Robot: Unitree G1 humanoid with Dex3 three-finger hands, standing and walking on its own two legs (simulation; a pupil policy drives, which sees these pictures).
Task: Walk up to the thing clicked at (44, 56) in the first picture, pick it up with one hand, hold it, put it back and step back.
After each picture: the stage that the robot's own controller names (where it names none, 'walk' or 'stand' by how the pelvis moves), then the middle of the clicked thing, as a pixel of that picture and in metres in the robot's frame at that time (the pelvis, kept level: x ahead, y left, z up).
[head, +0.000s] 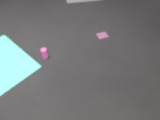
stand; (44, 53) +1.21 +0.42 -0.72
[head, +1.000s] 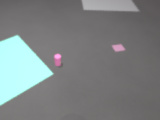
walk; (57, 60) +1.12 +0.19 -0.70
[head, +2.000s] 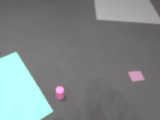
walk; (59, 93) +0.66 +0.16 -0.70
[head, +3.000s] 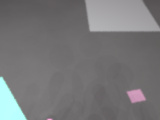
walk; out of the picture +0.42 +0.22 -0.71
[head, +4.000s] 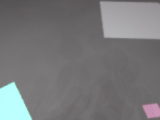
stand; out of the picture +0.33 +0.17 -0.71
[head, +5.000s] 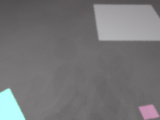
stand; out of the picture +0.31 +0.17 -0.72
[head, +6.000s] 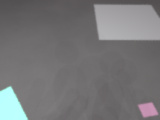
stand; out of the picture +0.34 +0.18 -0.72
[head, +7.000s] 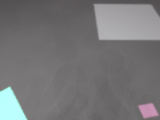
stand; out of the picture +0.33 +0.18 -0.73
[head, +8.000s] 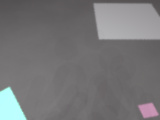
go down; out of the picture +0.32 +0.18 -0.73
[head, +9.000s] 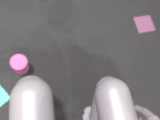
go down; (20, 64) +0.40 +0.23 -0.31
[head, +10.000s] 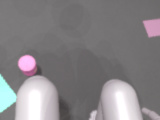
approach; (28, 66) +0.40 +0.23 -0.29
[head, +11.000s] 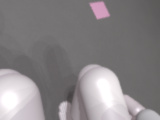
close in; out of the picture +0.38 +0.27 -0.21
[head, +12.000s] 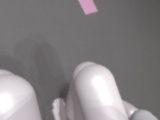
close; out of the picture +0.37 +0.27 -0.21
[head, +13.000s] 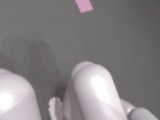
lift; out of the picture +0.36 +0.27 -0.22
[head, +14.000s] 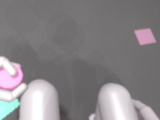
lift; (11, 82) +0.30 +0.25 -0.07
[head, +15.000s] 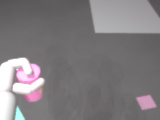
lift; (31, 83) +0.33 +0.18 +0.05
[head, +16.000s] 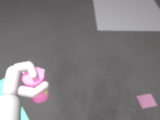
hold; (36, 85) +0.33 +0.17 +0.02
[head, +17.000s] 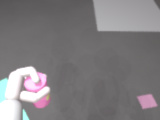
hold; (38, 91) +0.32 +0.17 +0.01
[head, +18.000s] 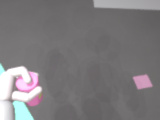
crouch; (30, 89) +0.33 +0.18 -0.05
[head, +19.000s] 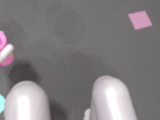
lower; out of the picture +0.44 +0.25 -0.10
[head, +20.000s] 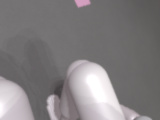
lower; out of the picture +0.40 +0.29 -0.22
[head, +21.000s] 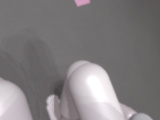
lower; out of the picture +0.40 +0.29 -0.22
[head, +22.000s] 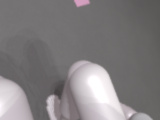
lower; out of the picture +0.40 +0.29 -0.22
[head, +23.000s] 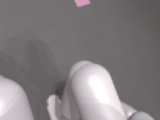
lower; out of the picture +0.39 +0.30 -0.22
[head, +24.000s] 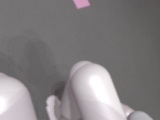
open; out of the picture +0.38 +0.27 -0.22
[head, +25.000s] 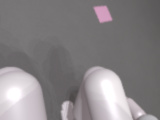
stand; out of the picture +0.38 +0.26 -0.24
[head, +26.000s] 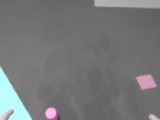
stand; (51, 115) +0.36 +0.17 -0.59
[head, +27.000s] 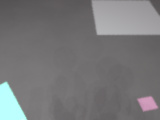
stand; out of the picture +0.37 +0.17 -0.66
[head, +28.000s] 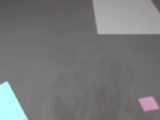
stand; out of the picture +0.36 +0.17 -0.67
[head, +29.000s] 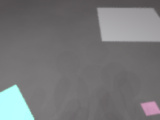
stand; out of the picture +0.39 +0.16 -0.72
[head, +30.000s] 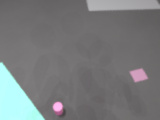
walk; (58, 108) +0.43 +0.16 -0.69
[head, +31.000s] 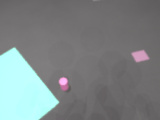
walk; (64, 84) +0.64 +0.20 -0.70
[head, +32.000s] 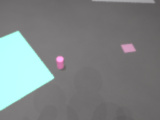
stand; (60, 62) +0.93 +0.19 -0.71
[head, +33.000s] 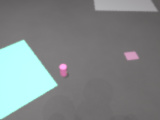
stand; (63, 70) +0.93 +0.18 -0.71
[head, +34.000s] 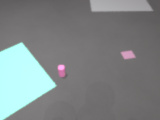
stand; (61, 70) +0.95 +0.21 -0.72
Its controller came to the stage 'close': yes
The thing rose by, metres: 0.71
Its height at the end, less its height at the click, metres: +0.00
